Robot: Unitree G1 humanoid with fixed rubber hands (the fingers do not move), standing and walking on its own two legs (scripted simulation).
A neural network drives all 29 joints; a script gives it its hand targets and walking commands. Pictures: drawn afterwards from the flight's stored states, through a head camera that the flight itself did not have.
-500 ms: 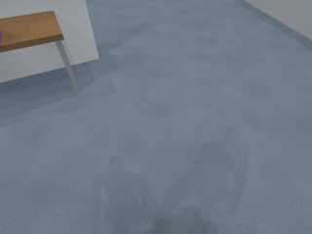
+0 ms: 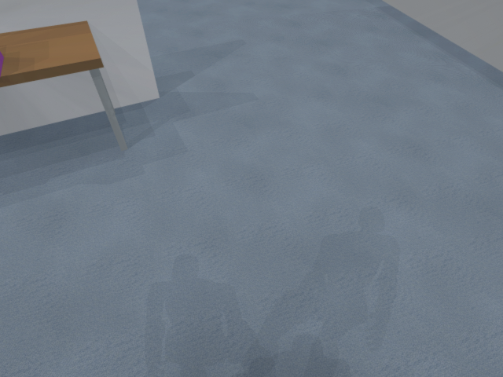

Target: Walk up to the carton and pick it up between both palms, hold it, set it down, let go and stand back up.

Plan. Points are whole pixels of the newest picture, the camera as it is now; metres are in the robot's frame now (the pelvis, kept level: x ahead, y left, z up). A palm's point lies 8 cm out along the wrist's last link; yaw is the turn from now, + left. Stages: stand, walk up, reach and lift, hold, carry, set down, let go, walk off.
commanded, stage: stand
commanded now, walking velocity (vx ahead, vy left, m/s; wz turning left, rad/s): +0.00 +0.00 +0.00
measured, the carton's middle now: out of the picture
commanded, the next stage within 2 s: none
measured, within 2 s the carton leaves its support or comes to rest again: neither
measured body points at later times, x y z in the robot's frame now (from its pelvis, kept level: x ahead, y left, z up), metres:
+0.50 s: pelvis +0.00 +0.00 +0.00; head +0.00 +0.00 +0.45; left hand -0.03 +0.21 -0.16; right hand -0.03 -0.21 -0.16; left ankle +0.00 +0.13 -0.74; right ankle +0.00 -0.12 -0.74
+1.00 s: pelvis +0.00 +0.00 +0.00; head +0.01 +0.00 +0.45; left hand -0.04 +0.21 -0.16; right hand -0.04 -0.20 -0.16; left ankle +0.00 +0.13 -0.74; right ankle +0.00 -0.12 -0.74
